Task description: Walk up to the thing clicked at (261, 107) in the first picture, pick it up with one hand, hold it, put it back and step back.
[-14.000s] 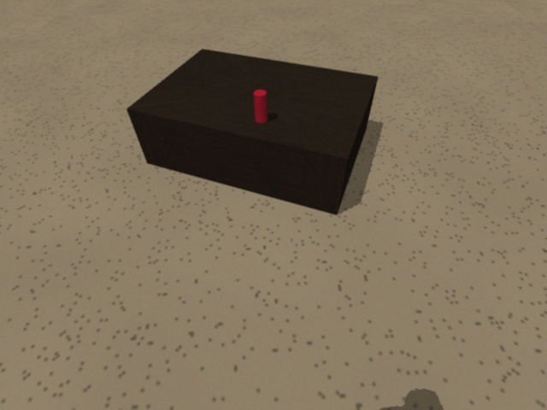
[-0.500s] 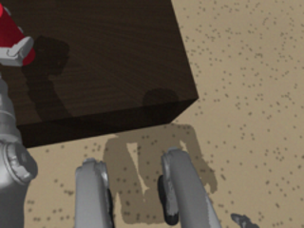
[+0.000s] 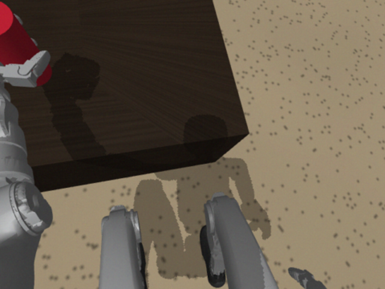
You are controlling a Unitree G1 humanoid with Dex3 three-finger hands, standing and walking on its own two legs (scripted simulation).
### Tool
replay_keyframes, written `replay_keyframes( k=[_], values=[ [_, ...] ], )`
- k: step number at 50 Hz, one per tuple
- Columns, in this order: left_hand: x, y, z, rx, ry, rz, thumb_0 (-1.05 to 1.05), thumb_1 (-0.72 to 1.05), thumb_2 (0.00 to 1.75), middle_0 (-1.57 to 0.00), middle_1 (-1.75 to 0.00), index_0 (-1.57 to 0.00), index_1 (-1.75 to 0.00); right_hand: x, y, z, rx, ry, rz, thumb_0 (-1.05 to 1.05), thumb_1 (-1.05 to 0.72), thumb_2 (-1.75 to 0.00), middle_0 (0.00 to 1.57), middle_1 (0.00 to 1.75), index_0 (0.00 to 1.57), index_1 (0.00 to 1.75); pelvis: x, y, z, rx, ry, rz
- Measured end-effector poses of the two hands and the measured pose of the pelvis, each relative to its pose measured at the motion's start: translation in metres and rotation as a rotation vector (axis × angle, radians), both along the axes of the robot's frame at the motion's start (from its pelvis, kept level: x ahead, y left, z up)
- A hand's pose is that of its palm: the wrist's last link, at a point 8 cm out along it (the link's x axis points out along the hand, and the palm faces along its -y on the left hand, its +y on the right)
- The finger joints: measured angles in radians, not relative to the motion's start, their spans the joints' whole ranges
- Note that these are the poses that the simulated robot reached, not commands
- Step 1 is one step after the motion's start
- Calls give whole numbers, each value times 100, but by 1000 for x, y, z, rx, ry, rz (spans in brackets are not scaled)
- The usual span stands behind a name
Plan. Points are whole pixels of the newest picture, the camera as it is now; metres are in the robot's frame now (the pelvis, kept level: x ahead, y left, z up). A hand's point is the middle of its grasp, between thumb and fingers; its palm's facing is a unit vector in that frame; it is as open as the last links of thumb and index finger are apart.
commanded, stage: settle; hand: left
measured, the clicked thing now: (15, 49) +0.55 +0.26 +0.03
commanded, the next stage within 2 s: lift in 0.18 s
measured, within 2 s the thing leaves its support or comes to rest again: neither
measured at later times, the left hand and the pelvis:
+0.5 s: hand (13, 47) +0.54 +0.26 +0.05, palm faces +0.27 -0.96 -0.02, open 8.8 cm; pelvis +0.00 +0.00 +0.02, yaw +0 degrees
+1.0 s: hand out of the picture +0.46 +0.25 +0.14, palm faces +0.27 -0.96 -0.02, open 8.8 cm; pelvis +0.02 +0.00 +0.11, yaw +2 degrees
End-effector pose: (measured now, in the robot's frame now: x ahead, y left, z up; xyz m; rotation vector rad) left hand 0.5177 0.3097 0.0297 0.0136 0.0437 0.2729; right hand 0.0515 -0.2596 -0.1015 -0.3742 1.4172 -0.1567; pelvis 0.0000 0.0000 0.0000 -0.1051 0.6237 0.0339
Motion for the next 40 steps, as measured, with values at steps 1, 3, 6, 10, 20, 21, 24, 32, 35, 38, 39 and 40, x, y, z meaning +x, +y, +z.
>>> replay_keyframes(
  k=[1, 3, 6, 10, 20, 21, 24, 32, 35, 38, 39, 40],
  values=[
    [0, 0, 0, 0, 1, 1, -2, -36, 117, -75, -119, -84, -121, 0, 0, 1, 0, 0, -1, 1, -90, -89, 20, 30, 20, 30, 0, 0, 1, 0, 0, 0],
    [-1, 0, 1, -1, 3, 3, -2, -36, 117, -75, -119, -84, -121, 0, 0, 2, 0, 2, -1, 1, -90, -89, 20, 30, 20, 30, 1, 0, 2, 1, 0, 0],
    [-2, -1, 2, -1, 1, 4, -2, -36, 117, -75, -119, -84, -121, -1, 0, 5, 0, 5, -1, 1, -90, -89, 20, 30, 20, 30, 1, 0, 4, 2, -2, 0],
    [-2, -2, 5, 1, 1, 0, -2, -36, 117, -75, -119, -84, -121, -3, -1, 7, -1, 7, -2, 1, -90, -89, 20, 30, 20, 30, 1, 0, 7, 3, -6, 1],
    [-5, -4, 14, 1, -5, -2, -2, -36, 117, -76, -118, -85, -120, -3, 0, 16, -2, -3, -12, 1, -91, -89, 20, 30, 20, 30, 1, 0, 15, 1, -17, 1],
    [-6, -4, 15, 1, -3, -2, -2, -36, 117, -76, -118, -85, -120, -3, 0, 17, -2, -5, -13, 1, -91, -90, 20, 30, 20, 30, 1, 0, 16, 1, -19, 2],
    [-9, -4, 18, 2, 3, -3, -2, -37, 117, -76, -117, -85, -120, -1, 2, 21, 1, -10, -15, 1, -92, -90, 20, 30, 20, 30, 2, 1, 21, 2, -23, 2],
    [-24, -4, 37, 4, 7, 4, -2, -37, 117, -76, -117, -85, -119, 7, 6, 38, 13, -40, -19, 1, -92, -90, 20, 30, 20, 30, 5, 2, 39, 2, -51, 9],
    [-32, -5, 47, 8, 6, 2, -2, -37, 117, -76, -117, -85, -120, 11, 8, 46, 19, -57, -18, 1, -92, -90, 20, 30, 20, 30, 6, 3, 49, 4, -67, 12],
    [-42, -7, 58, 7, 9, 2, -2, -37, 117, -76, -117, -85, -120, 18, 10, 56, 24, -80, -18, 1, -92, -90, 20, 30, 20, 30, 8, 3, 60, 4, -87, 16],
    [-45, -7, 62, 5, 9, 3, -2, -37, 117, -76, -118, -85, -120, 20, 10, 60, 25, -90, -18, 1, -92, -90, 20, 30, 20, 30, 8, 3, 64, 5, -94, 17],
    [-49, -8, 67, 4, 8, 4, -2, -37, 117, -76, -118, -85, -120, 23, 11, 64, 26, -99, -17, 1, -92, -90, 20, 30, 20, 30, 9, 3, 68, 5, -100, 18]
  ],
)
